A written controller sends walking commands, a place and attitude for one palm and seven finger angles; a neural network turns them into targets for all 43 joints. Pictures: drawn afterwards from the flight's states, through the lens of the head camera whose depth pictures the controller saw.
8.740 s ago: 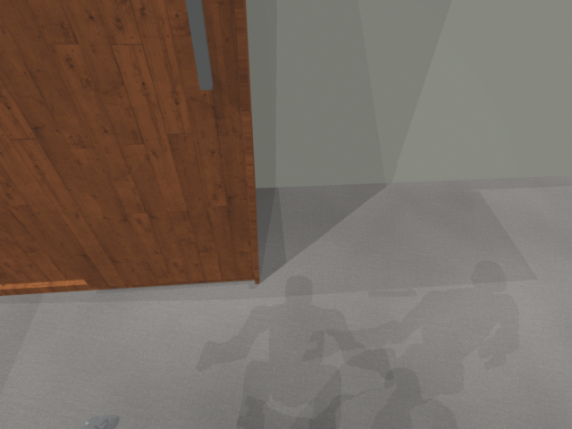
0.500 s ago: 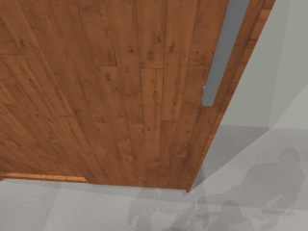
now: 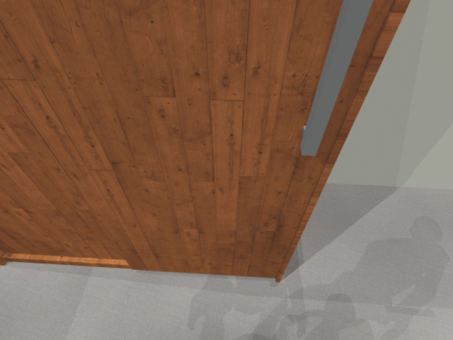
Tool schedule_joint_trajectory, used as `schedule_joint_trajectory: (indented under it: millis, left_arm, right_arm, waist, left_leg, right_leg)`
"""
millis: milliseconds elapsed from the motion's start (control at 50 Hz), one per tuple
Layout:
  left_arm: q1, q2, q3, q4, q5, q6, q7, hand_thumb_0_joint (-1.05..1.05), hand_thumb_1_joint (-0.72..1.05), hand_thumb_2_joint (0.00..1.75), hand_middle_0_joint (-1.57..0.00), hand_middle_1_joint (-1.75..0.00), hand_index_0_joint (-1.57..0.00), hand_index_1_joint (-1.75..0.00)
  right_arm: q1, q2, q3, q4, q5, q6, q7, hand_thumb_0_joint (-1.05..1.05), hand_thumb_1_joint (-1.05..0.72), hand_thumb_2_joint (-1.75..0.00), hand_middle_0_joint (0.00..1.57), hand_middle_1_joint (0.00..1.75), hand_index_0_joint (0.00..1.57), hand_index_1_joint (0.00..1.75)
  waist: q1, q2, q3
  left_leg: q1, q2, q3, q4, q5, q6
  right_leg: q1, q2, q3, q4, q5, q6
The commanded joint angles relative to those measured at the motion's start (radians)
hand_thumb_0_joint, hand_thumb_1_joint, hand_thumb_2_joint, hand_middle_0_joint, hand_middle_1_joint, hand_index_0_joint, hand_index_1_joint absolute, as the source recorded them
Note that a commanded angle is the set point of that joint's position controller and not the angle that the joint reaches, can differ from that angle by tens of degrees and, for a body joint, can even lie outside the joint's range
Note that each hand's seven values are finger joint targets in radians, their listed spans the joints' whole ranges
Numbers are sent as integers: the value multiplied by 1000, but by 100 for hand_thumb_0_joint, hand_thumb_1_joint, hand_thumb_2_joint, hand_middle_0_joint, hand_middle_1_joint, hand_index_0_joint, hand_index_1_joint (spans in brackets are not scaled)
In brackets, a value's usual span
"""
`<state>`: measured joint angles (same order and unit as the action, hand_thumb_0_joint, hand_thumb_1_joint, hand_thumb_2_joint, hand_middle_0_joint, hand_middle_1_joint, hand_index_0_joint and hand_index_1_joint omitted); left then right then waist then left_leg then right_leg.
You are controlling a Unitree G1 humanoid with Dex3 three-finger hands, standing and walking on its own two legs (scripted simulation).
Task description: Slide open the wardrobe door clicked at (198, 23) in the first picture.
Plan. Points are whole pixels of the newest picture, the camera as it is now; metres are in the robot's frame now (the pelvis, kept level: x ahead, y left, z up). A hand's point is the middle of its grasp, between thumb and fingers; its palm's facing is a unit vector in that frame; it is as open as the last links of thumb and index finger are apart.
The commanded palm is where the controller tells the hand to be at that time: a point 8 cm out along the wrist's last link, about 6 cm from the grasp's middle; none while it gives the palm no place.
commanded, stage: look again from close up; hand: right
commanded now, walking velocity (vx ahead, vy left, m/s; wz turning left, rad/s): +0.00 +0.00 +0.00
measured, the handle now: (327, 74) +0.45 -0.12 +0.25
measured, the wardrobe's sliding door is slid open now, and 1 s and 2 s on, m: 0.00 0.00 0.00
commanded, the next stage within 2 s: raise the hand with hooked fingers in 0.48 s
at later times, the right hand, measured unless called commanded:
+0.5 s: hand out of the picture +0.00 -0.16 -0.18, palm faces +0.03 +0.98 -0.18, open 7.4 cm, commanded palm none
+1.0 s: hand (342, 334) +0.15 -0.16 +0.00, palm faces +0.03 +1.00 -0.02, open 8.6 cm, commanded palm +0.12 -0.23 +0.02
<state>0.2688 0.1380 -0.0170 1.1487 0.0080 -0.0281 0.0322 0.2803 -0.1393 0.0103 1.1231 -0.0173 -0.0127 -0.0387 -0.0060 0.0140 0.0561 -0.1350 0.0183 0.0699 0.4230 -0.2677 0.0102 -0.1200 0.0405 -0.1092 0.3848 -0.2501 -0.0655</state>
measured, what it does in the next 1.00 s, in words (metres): stands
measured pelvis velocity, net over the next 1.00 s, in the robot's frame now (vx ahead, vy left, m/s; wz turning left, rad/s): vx -0.03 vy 0.03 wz -0.02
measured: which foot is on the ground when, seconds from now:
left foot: down 0.00-1.00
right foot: down 0.00-1.00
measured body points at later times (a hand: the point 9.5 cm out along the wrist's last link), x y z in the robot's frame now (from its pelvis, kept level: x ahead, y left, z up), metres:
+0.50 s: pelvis +0.00 +0.01 +0.00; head +0.02 +0.00 +0.45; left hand +0.01 +0.23 -0.16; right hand +0.00 -0.21 -0.16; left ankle -0.02 +0.11 -0.74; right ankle -0.02 -0.07 -0.74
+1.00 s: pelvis -0.03 +0.03 -0.05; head -0.03 +0.03 +0.40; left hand +0.20 +0.28 -0.07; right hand +0.14 -0.21 +0.00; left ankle -0.02 +0.11 -0.74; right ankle -0.02 -0.07 -0.74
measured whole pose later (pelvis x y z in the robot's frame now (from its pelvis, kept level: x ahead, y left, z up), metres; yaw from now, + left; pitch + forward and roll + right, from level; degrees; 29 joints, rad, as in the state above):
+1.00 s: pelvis -0.03 +0.03 -0.05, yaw -1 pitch +6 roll -1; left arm 0.15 0.27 0.04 0.49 -0.04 -0.20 0.03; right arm 0.46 -0.22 -0.17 0.02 0.27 -0.34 0.30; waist 0.00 0.02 -0.11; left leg -0.54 0.00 0.11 0.87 -0.44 0.06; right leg -0.55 -0.01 -0.08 0.87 -0.42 -0.03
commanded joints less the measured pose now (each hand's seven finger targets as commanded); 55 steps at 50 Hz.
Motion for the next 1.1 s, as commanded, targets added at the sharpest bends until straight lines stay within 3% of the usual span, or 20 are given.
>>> schedule_joint_trajectory:
  millis: [0, 540, 560, 580, 600, 620, 640, 660, 680, 700, 720, 740, 780, 820, 840, 860, 940, 1000, 1040, 1080]
  left_arm:
    - [67, 101, 18, -20, 2, -17, 10, 0, 90, 90, -20, -30, -20, -30]
    - [48, 108, 20, -18, 2, -17, 11, 0, 90, 90, -20, -30, -20, -30]
    - [-20, 139, 19, -87, -10, -19, -3, 0, 90, 90, -20, -30, -20, -30]
    - [17, 311, 42, -452, -54, -151, 35, 0, 90, 90, -20, -30, -20, -30]
    - [-64, 222, 14, -414, -45, -241, 61, 0, 90, 90, -20, -30, -20, -30]
    - [-22, 162, 22, -370, -53, -261, 57, 0, 90, 90, -20, -30, -20, -30]
    - [25, 191, 43, -398, -65, -269, 47, 0, 90, 90, -20, -30, -20, -30]
    - [-26, 235, 49, -467, -61, -287, 38, 0, 90, 90, -20, -30, -20, -30]
    - [-39, 257, 65, -500, -40, -301, 39, 0, 90, 90, -20, -30, -20, -30]
    - [-46, 261, 69, -525, -25, -303, 39, 0, 90, 90, -20, -30, -20, -30]
    - [-67, 252, 74, -543, -20, -301, 35, 0, 90, 90, -20, -30, -20, -30]
    - [-85, 247, 81, -566, -23, -296, 20, 0, 90, 90, -20, -30, -20, -30]
    - [-124, 239, 88, -619, -19, -283, -13, 0, 90, 90, -20, -30, -20, -30]
    - [-157, 252, 104, -683, -27, -269, -32, 0, 90, 90, -20, -30, -20, -30]
    - [-161, 258, 112, -706, -36, -248, -32, 0, 90, 90, -20, -30, -20, -30]
    - [-195, 255, 97, -765, -40, -234, -28, 0, 90, 90, -20, -30, -20, -30]
    - [-160, 229, 78, -817, -49, -200, 18, 0, 90, 90, -20, -30, -20, -30]
    - [-94, 209, 66, -789, -45, -223, 32, 0, 90, 90, -20, -30, -20, -30]
    - [-82, 225, 48, -755, -40, -245, 39, 0, 90, 90, -20, -30, -20, -30]
    - [-87, 237, 41, -716, -49, -268, 51, 0, 90, 90, -20, -30, -20, -30]
  right_arm:
    - [72, -93, -15, -24, 5, -12, -2, 0, -90, -90, 20, 30, 20, 30]
    - [67, -101, -17, -26, 4, -14, 0, 0, -90, -90, 20, 30, 20, 30]
    - [128, -106, -6, 5, -7, -33, -41, 0, -90, -90, 20, 30, 20, 30]
    - [-593, -341, -126, -1552, 203, -225, -27, 0, -88, -89, 20, 32, 20, 32]
    - [-208, -293, -123, -1358, 123, -176, -67, 0, -85, -88, 20, 33, 20, 33]
    - [141, 1, 45, -1063, 136, -49, -76, 0, -83, -87, 21, 34, 21, 34]
    - [139, 68, 81, -1101, 162, -13, -70, 0, -81, -86, 21, 36, 21, 36]
    - [-28, -7, 60, -1286, 173, -71, -56, 0, -78, -85, 21, 37, 21, 37]
    - [-1, -77, -18, -1287, 174, -121, -42, 0, -76, -84, 21, 39, 21, 39]
    - [50, -99, -70, -1246, 175, -165, -22, 0, -74, -83, 21, 40, 21, 40]
    - [143, -53, -71, -1160, 191, -216, 17, 0, -71, -82, 21, 42, 21, 42]
    - [268, -39, -98, -1063, 199, -269, 68, 0, -69, -81, 22, 43, 22, 43]
    - [371, -23, -121, -1030, 245, -412, 198, 0, -64, -79, 22, 47, 22, 47]
    - [401, -133, -238, -1023, 278, -516, 327, 0, -60, -77, 22, 50, 22, 50]
    - [430, -214, -330, -1001, 277, -499, 349, 0, -57, -76, 22, 51, 22, 51]
    - [369, -200, -289, -1123, 294, -470, 369, 0, -55, -75, 22, 53, 22, 53]
    - [117, -249, -339, -1370, 349, -379, 317, 0, -46, -71, 23, 58, 23, 58]
    - [9, -247, -316, -1529, 327, -435, 272, 0, -39, -68, 24, 63, 24, 63]
    - [-85, -247, -262, -1526, 319, -462, 290, 0, -34, -66, 24, 66, 24, 66]
    - [-126, -272, -257, -1445, 324, -458, 339, 0, -29, -64, 24, 69, 24, 69]
  waist:
    - [-2, -4, 8]
    - [-6, 3, 13]
    - [-18, -40, 7]
    - [95, -213, -485]
    - [-4, -305, -502]
    - [41, -207, -315]
    - [33, -137, -193]
    - [58, -58, -91]
    - [58, 16, -131]
    - [51, 112, -117]
    - [36, 199, -64]
    - [-8, 177, -31]
    - [-42, 186, -82]
    - [-50, 131, -148]
    - [-81, 67, -170]
    - [-81, 11, -216]
    - [-19, 2, -257]
    - [22, -102, -289]
    - [70, -75, -229]
    - [78, -83, -187]
  left_leg:
    - [-22, 106, -108, -63, 181, 30]
    - [-12, 109, -103, -82, 198, 29]
    - [-57, 146, -130, -42, 502, 11]
    - [21, 29, -54, 42, 422, 17]
    - [-38, -1, -47, 100, 153, 39]
    - [-138, -1, -2, 123, 63, 18]
    - [-178, 3, 16, 128, 24, 10]
    - [-206, -8, 21, 96, 29, 12]
    - [-219, -14, 26, 79, 44, 15]
    - [-252, -18, 35, 82, 49, 13]
    - [-308, -23, 45, 106, 7, 10]
    - [-325, -24, 46, 137, -8, 19]
    - [-367, -23, 35, 241, 22, 23]
    - [-347, -5, -8, 292, 68, 30]
    - [-319, 0, -29, 306, 80, 35]
    - [-300, 5, -41, 309, 60, 30]
    - [-314, 6, -119, 230, -72, -1]
    - [-306, 3, -124, 215, -1, -1]
    - [-331, -2, -126, 195, 6, -5]
    - [-331, 3, -142, 149, -63, -6]
  right_leg:
    - [-19, -159, 146, -79, 219, 14]
    - [-11, -160, 154, -81, 242, 15]
    - [-58, -172, 118, 123, 402, 45]
    - [209, -54, 157, 33, 472, 64]
    - [262, -112, 139, 11, 587, 76]
    - [144, -121, 147, 1, 557, 89]
    - [49, -120, 169, 4, 501, 100]
    - [-18, -112, 180, 36, 346, 78]
    - [-51, -90, 179, 80, 252, 68]
    - [-122, -76, 174, 121, 187, 62]
    - [-201, -71, 168, 153, 125, 62]
    - [-259, -61, 154, 178, 104, 70]
    - [-366, -38, 121, 272, 73, 78]
    - [-440, -18, 91, 350, 52, 77]
    - [-456, -13, 75, 359, 56, 72]
    - [-456, -2, 58, 357, 40, 64]
    - [-444, -15, 75, 379, -32, 44]
    - [-350, -40, 103, 383, 22, 33]
    - [-343, -49, 122, 389, 17, 26]
    - [-339, -51, 130, 375, -23, 25]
